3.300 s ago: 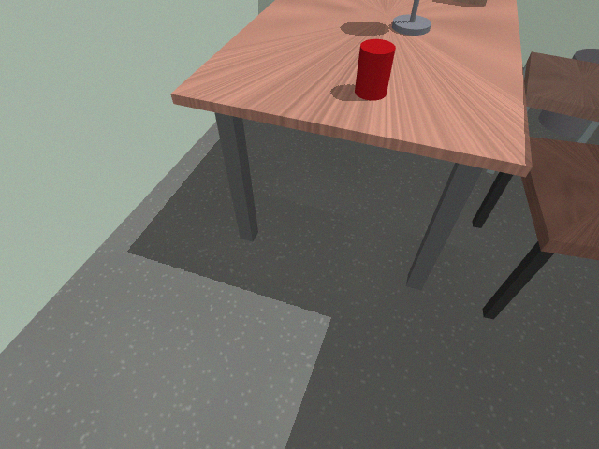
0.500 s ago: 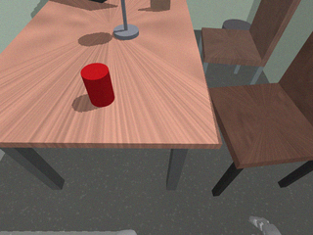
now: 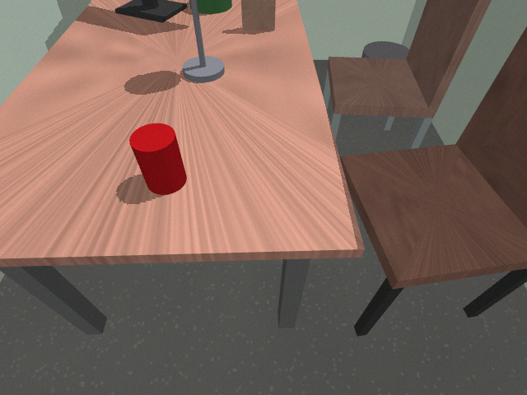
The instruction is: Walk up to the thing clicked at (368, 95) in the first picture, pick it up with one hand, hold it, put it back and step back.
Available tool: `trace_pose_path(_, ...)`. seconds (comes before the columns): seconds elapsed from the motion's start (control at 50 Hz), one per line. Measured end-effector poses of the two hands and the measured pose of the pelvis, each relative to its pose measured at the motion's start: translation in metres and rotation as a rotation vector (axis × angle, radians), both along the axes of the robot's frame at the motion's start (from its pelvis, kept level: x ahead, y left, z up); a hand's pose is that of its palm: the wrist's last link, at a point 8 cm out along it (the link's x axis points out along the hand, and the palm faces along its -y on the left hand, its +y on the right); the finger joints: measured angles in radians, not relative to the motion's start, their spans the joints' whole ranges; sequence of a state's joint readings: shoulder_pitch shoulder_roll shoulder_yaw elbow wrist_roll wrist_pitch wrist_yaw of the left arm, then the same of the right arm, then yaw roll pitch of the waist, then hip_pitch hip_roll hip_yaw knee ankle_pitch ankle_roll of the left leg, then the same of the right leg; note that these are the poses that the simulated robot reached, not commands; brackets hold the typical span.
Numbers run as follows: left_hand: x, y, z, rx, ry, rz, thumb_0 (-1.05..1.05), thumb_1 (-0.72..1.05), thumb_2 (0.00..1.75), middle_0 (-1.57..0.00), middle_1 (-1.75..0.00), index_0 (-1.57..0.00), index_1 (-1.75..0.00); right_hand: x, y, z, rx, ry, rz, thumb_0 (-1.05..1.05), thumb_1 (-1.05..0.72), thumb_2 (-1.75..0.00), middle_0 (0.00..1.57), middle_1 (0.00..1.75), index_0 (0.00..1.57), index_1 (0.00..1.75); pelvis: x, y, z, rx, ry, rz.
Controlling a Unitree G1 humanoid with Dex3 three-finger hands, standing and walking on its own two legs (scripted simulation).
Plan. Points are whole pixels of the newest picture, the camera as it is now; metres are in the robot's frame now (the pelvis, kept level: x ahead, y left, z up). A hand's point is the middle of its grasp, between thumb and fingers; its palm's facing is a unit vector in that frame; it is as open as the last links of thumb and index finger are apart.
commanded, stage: walk up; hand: left
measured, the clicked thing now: (160, 160) +0.56 +0.23 +0.01
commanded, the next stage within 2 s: stand in 0.42 s
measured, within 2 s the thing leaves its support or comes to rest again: neither
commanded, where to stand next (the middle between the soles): +0.06 +0.01 m, yaw +2 degrees
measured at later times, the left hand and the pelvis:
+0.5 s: hand out of the picture +0.09 +0.25 -0.16, palm faces -0.01 -0.94 -0.34, open 7.4 cm; pelvis +0.01 +0.00 +0.00, yaw +0 degrees
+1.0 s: hand out of the picture +0.10 +0.25 -0.16, palm faces -0.04 -0.94 -0.34, open 7.4 cm; pelvis +0.02 +0.00 +0.00, yaw +0 degrees
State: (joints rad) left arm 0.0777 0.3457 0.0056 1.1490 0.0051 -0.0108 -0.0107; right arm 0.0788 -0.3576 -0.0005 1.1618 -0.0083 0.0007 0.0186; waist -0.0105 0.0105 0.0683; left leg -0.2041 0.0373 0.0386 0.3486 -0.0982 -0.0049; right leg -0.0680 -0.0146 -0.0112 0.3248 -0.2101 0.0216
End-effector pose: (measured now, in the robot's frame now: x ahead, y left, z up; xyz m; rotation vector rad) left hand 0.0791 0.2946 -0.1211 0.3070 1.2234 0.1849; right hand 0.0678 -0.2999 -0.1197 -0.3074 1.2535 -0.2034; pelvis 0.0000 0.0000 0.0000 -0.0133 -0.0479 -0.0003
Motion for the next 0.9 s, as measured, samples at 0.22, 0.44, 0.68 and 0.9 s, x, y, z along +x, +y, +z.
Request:
trace_pose_path(0.22, 0.002, 0.0, -0.002, -0.004, 0.019, 0.008, 0.01, 0.9, 0.9, -0.2, -0.3, -0.21, -0.3, -0.003, 0.004, -0.002, 0.005, 0.021, -0.007, 0.01, -0.9, -0.9, 0.2, 0.3, 0.2, 0.3, 0.006, 0.001, 0.001, 0.002, 0.011, 0.006)
trace_pose_path(0.44, 0.002, 0.003, 0.001, 0.005, 0.009, 0.022, 0.01, 0.9, 0.9, -0.2, -0.3, -0.21, -0.3, 0.024, 0.008, 0.0, 0.012, -0.038, 0.016, 0.0, -0.9, -0.9, 0.2, 0.3, 0.2, 0.3, 0.01, 0.001, 0.001, 0.004, 0.009, 0.007)
trace_pose_path(0.68, -0.002, 0.002, 0.0, 0.007, 0.028, 0.012, 0.01, 0.9, 0.9, -0.2, -0.3, -0.21, -0.3, 0.03, 0.004, 0.003, 0.003, -0.043, 0.018, 0.0, -0.9, -0.9, 0.2, 0.3, 0.2, 0.3, 0.016, 0.0, 0.001, 0.012, 0.013, 0.003)
trace_pose_path(0.9, 0.005, -0.001, -0.001, 0.008, 0.039, 0.004, 0.01, 0.9, 0.9, -0.2, -0.3, -0.21, -0.3, 0.024, 0.0, 0.001, -0.005, -0.003, 0.005, 0.0, -0.9, -0.9, 0.2, 0.3, 0.2, 0.3, 0.023, -0.002, 0.001, 0.012, 0.016, 0.001)
